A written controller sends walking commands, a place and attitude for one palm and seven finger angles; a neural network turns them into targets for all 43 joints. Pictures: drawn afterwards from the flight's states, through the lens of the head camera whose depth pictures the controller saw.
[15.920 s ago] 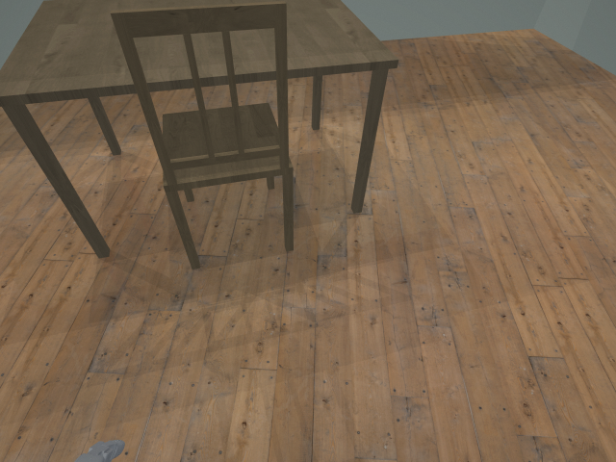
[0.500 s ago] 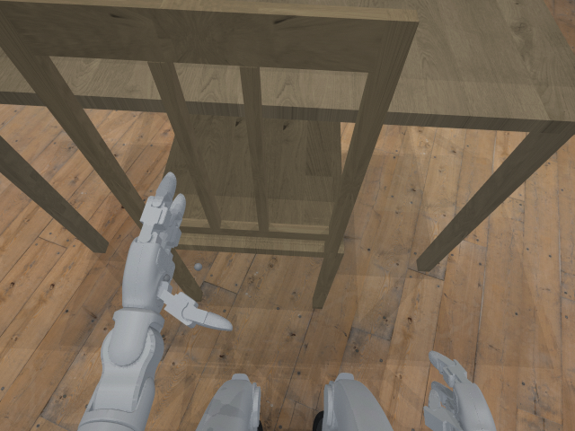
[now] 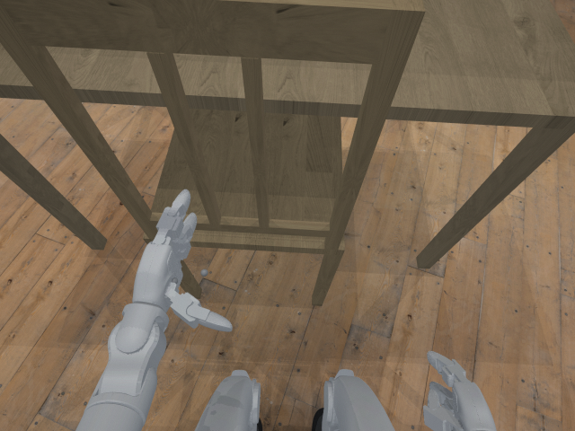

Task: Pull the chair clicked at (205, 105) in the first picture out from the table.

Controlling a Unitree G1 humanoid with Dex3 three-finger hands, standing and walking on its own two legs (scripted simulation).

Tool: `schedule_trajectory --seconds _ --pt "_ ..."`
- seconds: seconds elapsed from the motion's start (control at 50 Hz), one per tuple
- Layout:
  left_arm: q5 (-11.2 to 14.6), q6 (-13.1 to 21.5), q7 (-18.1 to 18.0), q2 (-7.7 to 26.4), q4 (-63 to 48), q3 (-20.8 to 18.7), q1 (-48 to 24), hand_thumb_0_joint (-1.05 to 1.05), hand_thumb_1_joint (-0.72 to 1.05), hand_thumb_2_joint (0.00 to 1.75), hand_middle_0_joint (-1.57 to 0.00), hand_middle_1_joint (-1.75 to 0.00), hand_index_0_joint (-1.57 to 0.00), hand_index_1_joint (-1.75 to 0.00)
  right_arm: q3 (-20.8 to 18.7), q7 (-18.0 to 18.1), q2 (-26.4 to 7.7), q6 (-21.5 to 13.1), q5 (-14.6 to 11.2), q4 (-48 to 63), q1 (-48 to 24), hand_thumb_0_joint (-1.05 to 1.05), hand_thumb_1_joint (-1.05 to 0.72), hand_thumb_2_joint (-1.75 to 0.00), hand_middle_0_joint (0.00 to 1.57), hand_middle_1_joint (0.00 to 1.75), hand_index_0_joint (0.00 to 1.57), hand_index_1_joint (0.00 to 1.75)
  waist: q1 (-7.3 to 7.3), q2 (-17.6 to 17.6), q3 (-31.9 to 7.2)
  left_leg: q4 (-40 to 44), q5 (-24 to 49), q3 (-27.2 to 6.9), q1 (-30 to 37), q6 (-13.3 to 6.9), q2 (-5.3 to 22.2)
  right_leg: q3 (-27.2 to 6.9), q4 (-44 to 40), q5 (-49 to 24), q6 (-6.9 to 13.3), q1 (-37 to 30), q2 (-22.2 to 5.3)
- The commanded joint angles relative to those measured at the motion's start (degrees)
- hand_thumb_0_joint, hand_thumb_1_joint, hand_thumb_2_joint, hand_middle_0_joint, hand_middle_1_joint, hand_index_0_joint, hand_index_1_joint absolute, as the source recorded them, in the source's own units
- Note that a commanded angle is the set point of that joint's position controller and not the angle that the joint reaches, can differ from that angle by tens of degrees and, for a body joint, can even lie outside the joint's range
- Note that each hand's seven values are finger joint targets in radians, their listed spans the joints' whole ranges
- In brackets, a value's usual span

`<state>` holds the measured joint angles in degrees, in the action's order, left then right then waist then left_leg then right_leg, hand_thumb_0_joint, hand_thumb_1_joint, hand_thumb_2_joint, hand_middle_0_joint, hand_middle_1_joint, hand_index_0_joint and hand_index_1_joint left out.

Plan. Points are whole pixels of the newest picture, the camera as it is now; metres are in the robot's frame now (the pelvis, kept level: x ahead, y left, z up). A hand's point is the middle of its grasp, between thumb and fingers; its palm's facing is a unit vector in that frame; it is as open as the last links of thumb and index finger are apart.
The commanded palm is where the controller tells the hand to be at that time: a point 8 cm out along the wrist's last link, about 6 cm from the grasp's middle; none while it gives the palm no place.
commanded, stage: aim the fingers beside a spindle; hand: left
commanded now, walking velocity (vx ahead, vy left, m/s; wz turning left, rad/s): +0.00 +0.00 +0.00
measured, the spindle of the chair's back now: (196, 160) +0.47 +0.15 +0.05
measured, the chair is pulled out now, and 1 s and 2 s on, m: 0.00 0.00 0.00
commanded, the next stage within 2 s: push the fingers through the gap in 0.26 s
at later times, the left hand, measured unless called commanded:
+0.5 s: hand (193, 261) +0.33 +0.13 +0.04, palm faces -0.03 -1.00 -0.03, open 16.9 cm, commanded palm +0.32 +0.19 +0.02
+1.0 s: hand (208, 223) +0.39 +0.13 +0.02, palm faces -0.09 -0.99 -0.04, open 16.9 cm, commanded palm +0.37 +0.18 +0.02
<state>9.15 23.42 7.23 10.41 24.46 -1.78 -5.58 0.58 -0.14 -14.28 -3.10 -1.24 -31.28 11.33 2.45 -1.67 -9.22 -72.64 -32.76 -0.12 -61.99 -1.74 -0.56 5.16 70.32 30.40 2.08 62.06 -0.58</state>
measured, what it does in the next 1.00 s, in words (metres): stands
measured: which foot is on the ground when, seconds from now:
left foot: down 0.00-1.00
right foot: down 0.00-1.00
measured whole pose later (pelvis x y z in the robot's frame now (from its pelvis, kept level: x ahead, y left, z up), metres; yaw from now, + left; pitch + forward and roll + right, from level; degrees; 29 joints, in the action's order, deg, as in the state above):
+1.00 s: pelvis +0.00 +0.01 +0.00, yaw +0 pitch +23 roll -2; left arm 7.3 25.4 5.0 11.9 34.2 -4.9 -21.1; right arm 0.5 0.2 -14.2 -2.6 -0.3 -35.0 12.4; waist 4.0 -1.9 -8.8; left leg -73.2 -32.4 0.1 -64.2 -2.1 -0.5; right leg 5.0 70.3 29.6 1.6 64.1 -0.5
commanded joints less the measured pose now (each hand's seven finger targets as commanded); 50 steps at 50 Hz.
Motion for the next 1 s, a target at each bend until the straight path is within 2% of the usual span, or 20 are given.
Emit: schedule_trajectory --seconds 0.0,0.06,0.12,0.16,0.2,0.26,0.3,0.34,0.36,0.38,0.42,0.48,0.52,0.56,0.64,0.68,0.72,0.8,0.86,0.98 --pt "1.85 7.7 -1.1 9.05 -30.49 -5.54 -7.9 0.0 -0.5 0.3 -0.06 -0.08 -0.06 -0.08 -3.88 1.63 -7.07 -3.66 0.38 9.13 1.55 0.0 -0.9 -0.9 0.2 0.3 0.2 0.3 -2.38 -5.02 -31.06 10.88 26.93 -2.83 21.39 0.82 0.36 -4.55 -9.54 -22.03 0.11 -21.19 -0.41" --pt "0.55 10.04 -5.95 11.17 -29.61 -9.06 -6.97 0.0 -0.5 0.3 -0.06 -0.08 -0.06 -0.08 -3.28 1.71 -6.51 -3.88 1.25 6.74 2.13 0.0 -0.9 -0.9 0.2 0.3 0.2 0.3 -1.05 -1.82 -26.6 10.47 27.77 -3.5 19.21 1.04 0.79 -3.58 -8.47 -22.06 -0.11 -18.63 0.13" --pt "-1.18 8.57 -6.1 5.55 -13.54 -5.9 -5.13 0.0 -0.5 0.3 -0.06 -0.08 -0.06 -0.08 -3.0 0.95 -6.81 -3.24 1.18 4.62 1.01 0.0 -0.9 -0.9 0.2 0.3 0.2 0.3 1.79 4.44 -14.77 9.05 15.68 -2.64 8.91 0.5 0.48 -3.63 -9.58 -13.64 -0.77 -14.02 0.39" --pt "-1.73 6.44 -3.29 1.57 -5.34 -1.56 -4.96 0.0 -0.5 0.3 -0.06 -0.08 -0.06 -0.08 -3.05 0.59 -7.69 -2.92 0.63 4.56 0.87 0.0 -0.9 -0.9 0.2 0.3 0.2 0.3 2.87 5.07 -10.55 9.05 10.08 -2.39 5.75 0.23 0.23 -3.81 -10.79 -8.38 -0.5 -10.86 0.34" --pt "-0.95 4.21 0.48 -0.28 -3.26 1.4 -4.1 0.0 -0.5 0.3 -0.06 -0.08 -0.06 -0.08 -3.32 0.49 -8.55 -2.65 -0.11 5.91 0.81 0.0 -0.9 -0.9 0.2 0.3 0.2 0.3 2.19 4.14 -11.7 9.54 8.9 -2.03 6.18 0.27 0.0 -4.24 -11.57 -7.35 -0.16 -11.49 0.13" --pt "1.19 3.48 3.79 0.48 -12.58 2.68 -7.95 0.0 -0.5 0.3 -0.06 -0.08 -0.06 -0.08 -3.74 1.19 -8.55 -3.02 -0.59 8.37 0.59 0.0 -0.9 -0.9 0.2 0.3 0.2 0.3 1.23 -0.11 -19.85 9.92 13.64 -2.29 11.61 0.06 0.06 -4.45 -11.2 -11.69 0.06 -14.91 -0.22" --pt "2.23 5.42 2.65 5.47 -24.28 -1.08 -11.68 0.0 -0.5 0.3 -0.06 -0.08 -0.06 -0.08 -4.0 1.98 -7.82 -3.67 -0.18 8.76 0.82 0.0 -0.9 -0.9 0.2 0.3 0.2 0.3 -0.25 -3.26 -28.24 9.89 20.83 -2.65 17.78 0.2 0.26 -4.88 -10.46 -17.77 -0.09 -18.8 -0.49" --pt "2.6 8.22 -0.76 11.19 -31.75 -7.6 -9.22 0.0 -0.5 0.3 -0.06 -0.08 -0.06 -0.08 -3.7 2.3 -7.2 -4.33 0.5 8.33 1.47 0.0 -0.9 -0.9 0.2 0.3 0.2 0.3 -2.28 -4.8 -31.93 10.51 27.54 -3.1 21.48 0.87 0.45 -4.6 -9.38 -22.62 0.05 -21.38 -0.35" --pt "2.16 8.91 -2.96 12.52 -30.41 -9.39 -7.44 0.0 -0.5 0.3 -0.06 -0.08 -0.06 -0.08 -3.45 2.27 -7.17 -4.24 0.94 7.48 1.91 0.0 -0.9 -0.9 0.2 0.3 0.2 0.3 -1.95 -3.42 -29.96 10.3 28.17 -3.42 20.25 1.07 0.51 -4.07 -8.75 -22.97 0.04 -20.52 0.05" --pt "1.32 9.7 -4.44 9.58 -28.54 -7.68 -8.22 0.0 -0.5 0.3 -0.06 -0.08 -0.06 -0.08 -3.08 1.99 -6.34 -4.27 1.21 6.83 1.21 0.0 -0.9 -0.9 0.2 0.3 0.2 0.3 -0.91 -3.32 -27.03 9.84 26.78 -3.27 18.6 1.0 0.51 -3.83 -8.46 -21.62 -0.14 -18.26 0.01" --pt "-0.12 10.01 -6.19 6.46 -18.56 -6.44 -10.0 0.0 -0.5 0.3 -0.06 -0.08 -0.06 -0.08 -2.96 1.47 -6.58 -4.16 1.46 4.06 1.08 0.0 -0.9 -0.9 0.2 0.3 0.2 0.3 1.71 1.71 -19.48 7.77 20.48 -3.29 11.96 0.72 0.75 -3.37 -7.84 -16.81 -0.61 -13.15 0.27" --pt "-2.38 8.18 -4.76 3.16 -6.25 -2.43 -11.68 0.0 -0.5 0.3 -0.06 -0.08 -0.06 -0.08 -2.99 0.6 -7.72 -3.44 1.19 3.45 0.9 0.0 -0.9 -0.9 0.2 0.3 0.2 0.3 3.21 2.68 -12.3 7.42 10.7 -2.51 5.75 0.45 0.26 -3.65 -9.16 -8.31 -0.47 -8.87 0.27" --pt "-2.39 6.06 -2.13 2.98 -5.48 -0.59 -13.17 0.0 -0.5 0.3 -0.06 -0.08 -0.06 -0.08 -3.28 0.55 -8.62 -2.8 0.7 4.6 1.08 0.0 -0.9 -0.9 0.2 0.3 0.2 0.3 2.47 0.43 -14.62 8.76 9.97 -2.41 7.74 0.45 0.12 -4.01 -10.04 -7.58 0.0 -9.76 0.14" --pt "-1.3 4.24 0.29 2.44 -9.43 0.94 -14.7 0.0 -0.5 0.3 -0.06 -0.08 -0.06 -0.08 -3.65 0.83 -8.8 -2.54 0.23 6.54 1.37 0.0 -0.9 -0.9 0.2 0.3 0.2 0.3 1.82 -1.7 -20.5 9.82 13.66 -2.69 12.57 0.34 0.23 -4.01 -10.31 -10.75 0.11 -12.59 0.09" --pt "1.36 4.32 -0.28 7.61 -17.65 -4.48 -21.1 0.0 -0.5 0.3 -0.06 -0.08 -0.06 -0.08 -3.46 2.13 -8.2 -2.81 0.18 6.34 1.94 0.0 -0.9 -0.9 0.2 0.3 0.2 0.3 0.9 -2.04 -26.79 10.26 20.14 -3.4 17.12 0.52 0.44 -4.16 -10.42 -16.33 -0.3 -17.01 0.12" --pt "1.57 5.91 -2.61 9.81 -16.75 -8.14 -22.6 0.0 -0.5 0.3 -0.06 -0.08 -0.06 -0.08 -3.19 2.53 -7.79 -3.13 0.65 4.89 2.26 0.0 -0.9 -0.9 0.2 0.3 0.2 0.3 1.02 -0.42 -25.96 9.61 21.2 -3.48 15.65 0.53 0.53 -4.1 -9.65 -17.49 -0.56 -16.84 0.25" --pt "0.71 7.19 -4.39 7.92 -11.91 -7.66 -22.97 0.0 -0.5 0.3 -0.06 -0.08 -0.06 -0.08 -2.89 2.25 -7.44 -3.39 1.03 3.53 2.44 0.0 -0.9 -0.9 0.2 0.3 0.2 0.3 1.81 1.79 -22.79 8.97 19.24 -3.31 12.69 0.57 0.62 -3.83 -9.01 -16.08 -0.75 -15.05 0.25" --pt "-1.56 9.74 -5.16 6.51 -8.55 -4.88 -29.0 0.0 -0.5 0.3 -0.06 -0.08 -0.06 -0.08 -3.09 1.76 -7.71 -3.82 1.6 1.86 2.83 0.0 -0.9 -0.9 0.2 0.3 0.2 0.3 3.06 -1.39 -22.18 8.35 17.12 -3.3 13.14 0.65 0.53 -3.75 -8.57 -13.05 -0.49 -11.21 0.17" --pt "-2.38 7.73 -3.07 4.31 -2.59 -2.35 -26.25 0.0 -0.5 0.3 -0.06 -0.08 -0.06 -0.08 -3.5 1.11 -8.45 -3.0 1.39 1.97 4.17 0.0 -0.9 -0.9 0.2 0.3 0.2 0.3 3.11 -1.68 -23.3 9.0 18.91 -3.45 14.45 0.81 0.68 -3.26 -8.59 -14.41 -0.13 -11.21 0.32" --pt "-0.71 3.67 -1.81 6.6 0.05 -5.88 -29.21 0.0 -0.5 0.3 -0.06 -0.08 -0.06 -0.08 -3.59 1.1 -8.71 -0.82 0.57 2.98 5.02 0.0 -0.9 -0.9 0.2 0.3 0.2 0.3 2.48 -0.32 -23.51 10.19 19.87 -3.07 13.93 0.7 0.64 -3.56 -9.68 -16.28 -0.33 -13.46 0.41"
